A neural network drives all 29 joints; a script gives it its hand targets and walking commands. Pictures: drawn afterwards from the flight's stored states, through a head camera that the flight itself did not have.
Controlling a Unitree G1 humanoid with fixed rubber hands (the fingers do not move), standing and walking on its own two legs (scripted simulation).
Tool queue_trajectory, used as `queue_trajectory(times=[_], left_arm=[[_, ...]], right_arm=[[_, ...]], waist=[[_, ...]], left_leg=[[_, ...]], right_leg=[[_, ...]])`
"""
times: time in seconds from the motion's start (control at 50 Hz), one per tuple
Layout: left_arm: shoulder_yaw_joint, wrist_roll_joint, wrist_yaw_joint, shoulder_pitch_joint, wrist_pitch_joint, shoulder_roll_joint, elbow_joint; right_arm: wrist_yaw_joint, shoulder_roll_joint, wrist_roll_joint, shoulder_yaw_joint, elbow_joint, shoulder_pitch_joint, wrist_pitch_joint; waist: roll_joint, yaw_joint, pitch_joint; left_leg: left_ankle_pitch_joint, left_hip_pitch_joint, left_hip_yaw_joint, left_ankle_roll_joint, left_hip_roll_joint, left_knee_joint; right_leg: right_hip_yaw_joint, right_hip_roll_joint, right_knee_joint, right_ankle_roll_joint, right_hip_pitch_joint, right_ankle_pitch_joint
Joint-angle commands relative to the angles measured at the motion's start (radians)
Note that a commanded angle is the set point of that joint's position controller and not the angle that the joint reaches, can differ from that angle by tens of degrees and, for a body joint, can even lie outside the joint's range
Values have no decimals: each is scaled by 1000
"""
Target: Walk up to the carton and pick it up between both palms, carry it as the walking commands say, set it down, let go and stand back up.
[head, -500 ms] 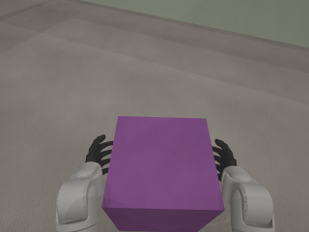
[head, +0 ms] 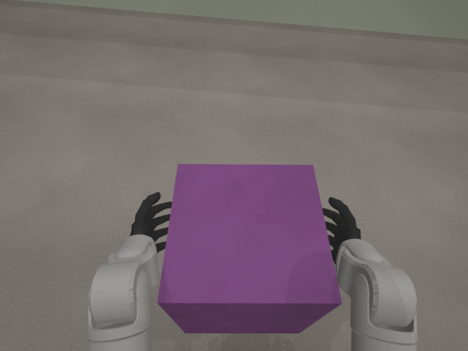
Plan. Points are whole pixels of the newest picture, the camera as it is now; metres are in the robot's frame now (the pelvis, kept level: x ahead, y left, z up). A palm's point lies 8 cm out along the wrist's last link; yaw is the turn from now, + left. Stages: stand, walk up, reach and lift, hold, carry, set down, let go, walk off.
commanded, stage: carry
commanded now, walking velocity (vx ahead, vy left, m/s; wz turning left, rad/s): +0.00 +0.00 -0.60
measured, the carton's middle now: (243, 256) +0.29 +0.00 +0.02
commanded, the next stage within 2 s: none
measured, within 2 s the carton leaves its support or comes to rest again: neither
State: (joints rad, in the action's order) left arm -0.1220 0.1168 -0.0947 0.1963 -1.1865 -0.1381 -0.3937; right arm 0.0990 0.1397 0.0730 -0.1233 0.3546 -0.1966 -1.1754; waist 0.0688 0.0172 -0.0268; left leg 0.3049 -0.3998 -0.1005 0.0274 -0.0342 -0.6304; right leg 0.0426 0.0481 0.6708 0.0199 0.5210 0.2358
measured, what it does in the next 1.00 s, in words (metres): walks backwards, turning right: right foot, then left foot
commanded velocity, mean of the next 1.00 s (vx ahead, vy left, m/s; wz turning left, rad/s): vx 0.00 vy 0.00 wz -0.60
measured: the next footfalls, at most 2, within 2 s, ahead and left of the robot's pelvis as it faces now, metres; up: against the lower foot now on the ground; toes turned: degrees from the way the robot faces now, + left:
right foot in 0.28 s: +0.01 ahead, -0.14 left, +0.00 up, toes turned -18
left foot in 0.64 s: +0.00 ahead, +0.08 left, +0.00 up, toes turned -18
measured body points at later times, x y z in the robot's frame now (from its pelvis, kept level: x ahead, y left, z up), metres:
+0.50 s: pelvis -0.05 -0.03 +0.01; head -0.02 -0.05 +0.45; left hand +0.28 +0.00 +0.08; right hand +0.17 -0.28 +0.07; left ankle -0.02 +0.11 -0.66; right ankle -0.03 -0.13 -0.72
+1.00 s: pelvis -0.10 -0.02 +0.00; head -0.10 -0.03 +0.45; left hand +0.23 -0.08 +0.09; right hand +0.04 -0.32 +0.08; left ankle -0.03 +0.10 -0.72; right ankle -0.15 -0.12 -0.73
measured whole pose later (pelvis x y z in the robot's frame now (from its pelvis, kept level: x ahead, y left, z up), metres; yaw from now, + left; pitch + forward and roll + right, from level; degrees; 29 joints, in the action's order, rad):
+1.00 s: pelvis -0.10 -0.02 +0.00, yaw -38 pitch +4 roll -2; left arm -0.15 0.10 -0.10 0.24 -1.19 -0.15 -0.32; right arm 0.09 0.14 0.12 -0.14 0.34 -0.21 -1.20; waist -0.04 -0.03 -0.07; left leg 0.39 -0.38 -0.25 0.06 -0.25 -0.75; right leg -0.13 0.00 0.61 -0.02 0.39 0.29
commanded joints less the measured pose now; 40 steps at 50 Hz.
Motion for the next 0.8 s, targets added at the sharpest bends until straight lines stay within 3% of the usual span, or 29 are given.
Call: queue_trajectory(times=[0.0, 0.02, 0.04, 0.06, 0.1, 0.2, 0.22, 0.24, 0.26, 0.28, 0.3, 0.32, 0.34, 0.36, 0.38, 0.4, 0.46, 0.56, 0.6, 0.62, 0.64, 0.66, 0.68, 0.7, 0.72, 0.78], left_arm=[[747, -390, 242, 403, -20, -861, -56], [771, -416, 245, 510, -12, -866, -63], [764, -420, 254, 424, -19, -894, -43], [781, -452, 257, 523, -10, -893, -72], [773, -450, 258, 462, -18, -881, -53], [764, -457, 255, 491, -31, -841, -6], [752, -450, 257, 468, -33, -845, 23], [744, -442, 259, 451, -33, -853, 46], [730, -431, 262, 424, -34, -865, 66], [713, -412, 260, 447, -23, -855, 83], [731, -435, 255, 592, 0, -850, 72], [704, -401, 258, 422, -10, -882, 98], [718, -421, 255, 543, 5, -886, 64], [689, -386, 254, 396, 1, -909, 91], [709, -412, 247, 541, 22, -909, 37], [696, -398, 243, 496, 23, -909, 35], [690, -382, 234, 470, 26, -877, 12], [705, -376, 233, 435, 15, -842, 0], [714, -379, 234, 426, 9, -846, -9], [714, -376, 234, 396, 3, -853, -3], [718, -382, 236, 394, -1, -860, -3], [752, -414, 240, 531, 3, -853, -69], [758, -392, 242, 449, -7, -873, -36], [773, -417, 246, 505, -4, -884, -56], [775, -432, 251, 490, -4, -900, -60], [780, -452, 254, 489, -9, -876, -71]], right_arm=[[-265, 877, -363, 714, 47, -359, -4], [-262, 882, -372, 725, 65, -440, 1], [-264, 889, -349, 707, 61, -355, -3], [-260, 885, -365, 716, 97, -457, 7], [-253, 871, -343, 686, 97, -409, -2], [-237, 831, -323, 671, 62, -422, -19], [-237, 832, -317, 669, 45, -416, -22], [-238, 831, -313, 666, 29, -402, -24], [-242, 834, -306, 660, 9, -374, -27], [-245, 843, -317, 682, 19, -439, -27], [-246, 845, -379, 744, 43, -658, -13], [-251, 889, -366, 738, 2, -498, -20], [-252, 903, -405, 771, 30, -625, -5], [-261, 931, -395, 757, 11, -508, -12], [-260, 933, -440, 788, 75, -673, 8], [-259, 942, -444, 787, 81, -649, 8], [-252, 934, -447, 785, 89, -623, 8], [-246, 904, -418, 752, 61, -538, 1], [-246, 901, -400, 733, 52, -482, -1], [-248, 902, -382, 718, 38, -428, -5], [-250, 887, -370, 708, 41, -411, -7], [-254, 861, -375, 709, 45, -478, 13], [-261, 881, -362, 704, 56, -389, 3], [-261, 888, -368, 710, 76, -421, 6], [-262, 888, -363, 705, 94, -412, 6], [-253, 858, -354, 682, 126, -433, 3]], waist=[[-421, 4, -371], [-289, 1, -348], [-216, -2, -314], [-201, -8, -292], [-242, -12, -274], [-293, 1, -317], [-283, -10, -323], [-232, -19, -327], [-129, -24, -324], [145, -30, -333], [245, -24, -326], [133, -21, -338], [79, -25, -348], [73, -27, -346], [78, -28, -363], [76, -31, -370], [81, -37, -385], [109, -40, -412], [95, -24, -424], [78, -14, -445], [-48, -9, -430], [-417, 9, -371], [-358, -1, -350], [-243, 2, -334], [-181, -2, -306], [-230, -12, -261]], left_leg=[[-490, 365, 411, -227, -512, 263], [-647, 354, 317, -228, -452, 211], [-589, 299, 221, -190, -403, 207], [-542, 293, 148, -153, -355, 200], [-497, 271, 42, -115, -297, 171], [-492, 310, 13, -104, -339, 110], [-488, 302, -10, -78, -335, 57], [-448, 253, -45, -32, -322, -21], [-322, 120, -65, 25, -287, -129], [79, -184, -92, 99, -158, -301], [406, -284, -22, 103, -85, -455], [382, -283, 41, 88, -103, -531], [321, -289, 52, 85, -106, -552], [253, -282, 60, 87, -115, -558], [209, -271, 61, 88, -111, -535], [192, -250, 51, 89, -97, -514], [194, -203, 41, 74, -53, -409], [174, -50, 24, 45, 15, -145], [92, 102, -11, 33, 37, 89], [-5, 260, -8, 21, -2, 210], [-1, 407, 155, -15, -171, 292], [-278, 438, 436, -174, -454, 310], [-538, 392, 372, -239, -508, 260], [-652, 358, 267, -225, -436, 214], [-590, 314, 176, -195, -388, 212], [-489, 291, 32, -134, -296, 180]], right_leg=[[-83, -28, 398, -45, 176, 399], [-31, -70, 495, -35, 158, 363], [-34, -89, 520, -43, 145, 307], [-57, -90, 484, -52, 147, 262], [-120, -75, 361, -71, 97, 234], [-203, -30, 40, -57, -42, 211], [-214, -23, -76, -50, -96, 146], [-191, -34, -213, -47, -191, 28], [-68, -120, -286, -30, -315, -74], [293, -369, -261, 72, -481, -526], [382, -435, -221, 155, -488, -807], [303, -399, -195, 156, -488, -744], [246, -374, -188, 145, -489, -671], [209, -344, -202, 131, -446, -563], [172, -309, -198, 126, -444, -523], [162, -291, -205, 125, -426, -467], [200, -281, -223, 131, -409, -383], [254, -261, -229, 121, -367, -374], [225, -215, -195, 93, -321, -380], [189, -185, -156, 51, -229, -338], [121, -122, -26, -5, -57, -150], [-50, 25, 227, -63, 208, 281], [-51, -60, 459, -63, 222, 373], [-11, -78, 547, -56, 189, 326], [-28, -90, 594, -68, 181, 265], [-118, -82, 456, -93, 157, 203]])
